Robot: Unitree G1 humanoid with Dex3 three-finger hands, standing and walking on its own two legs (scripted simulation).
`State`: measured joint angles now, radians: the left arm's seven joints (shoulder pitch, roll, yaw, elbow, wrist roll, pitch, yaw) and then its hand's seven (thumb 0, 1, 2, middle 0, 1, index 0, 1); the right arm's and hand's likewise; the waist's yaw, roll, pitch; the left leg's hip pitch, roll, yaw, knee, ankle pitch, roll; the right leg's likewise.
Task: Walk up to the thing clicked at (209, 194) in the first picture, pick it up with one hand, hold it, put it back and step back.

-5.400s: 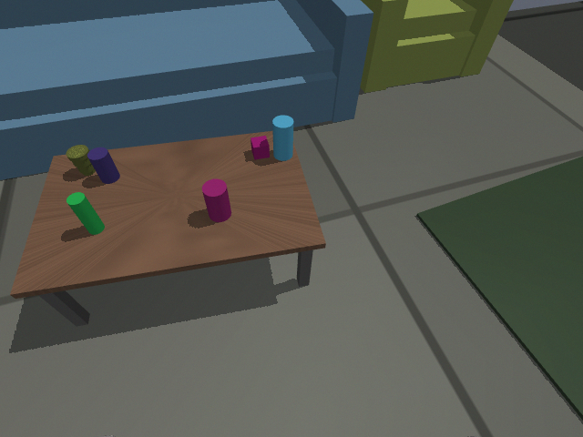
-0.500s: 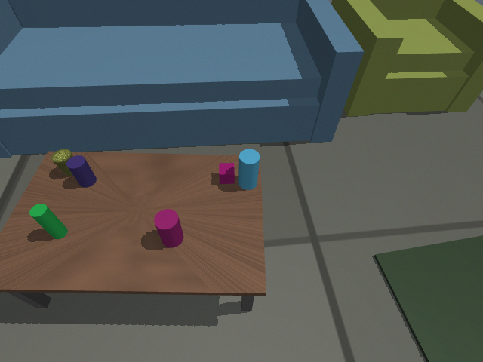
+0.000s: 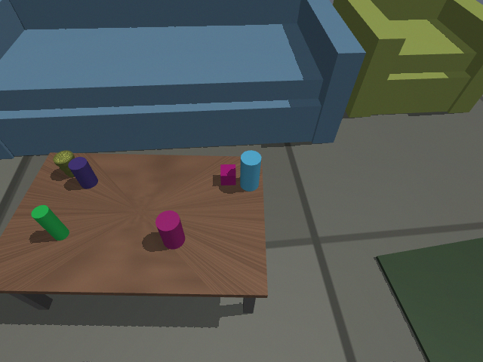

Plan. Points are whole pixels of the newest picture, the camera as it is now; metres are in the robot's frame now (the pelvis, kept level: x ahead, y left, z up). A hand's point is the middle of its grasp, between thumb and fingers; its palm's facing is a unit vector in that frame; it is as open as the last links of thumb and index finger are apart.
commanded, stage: stand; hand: left
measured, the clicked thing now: (171, 230) +0.54 +0.23 -0.39
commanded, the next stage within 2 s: go down in 0.42 s
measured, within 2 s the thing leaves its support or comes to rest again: neither
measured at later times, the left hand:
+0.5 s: hand out of the picture +0.08 +0.25 -0.16, palm faces -0.03 -0.94 -0.34, open 7.4 cm
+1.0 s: hand (98, 356) +0.15 +0.27 -0.15, palm faces +0.04 -0.94 -0.34, open 15.8 cm
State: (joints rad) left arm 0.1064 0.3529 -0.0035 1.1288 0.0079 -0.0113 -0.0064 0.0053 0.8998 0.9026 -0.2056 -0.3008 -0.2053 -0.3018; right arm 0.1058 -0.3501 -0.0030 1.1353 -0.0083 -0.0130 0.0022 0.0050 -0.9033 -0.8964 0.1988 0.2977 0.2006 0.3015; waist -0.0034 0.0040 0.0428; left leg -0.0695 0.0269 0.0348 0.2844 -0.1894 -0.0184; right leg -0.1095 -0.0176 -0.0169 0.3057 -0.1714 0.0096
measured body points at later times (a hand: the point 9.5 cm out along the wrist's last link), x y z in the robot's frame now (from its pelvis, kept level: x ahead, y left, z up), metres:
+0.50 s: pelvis +0.00 +0.00 +0.00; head +0.01 +0.00 +0.45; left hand +0.08 +0.30 -0.13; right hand +0.08 -0.30 -0.13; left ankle -0.02 +0.13 -0.75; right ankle +0.00 -0.12 -0.75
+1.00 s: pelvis +0.00 +0.02 -0.02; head +0.04 +0.02 +0.43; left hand +0.14 +0.32 -0.13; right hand +0.12 -0.24 -0.13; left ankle -0.02 +0.13 -0.75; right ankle +0.00 -0.12 -0.75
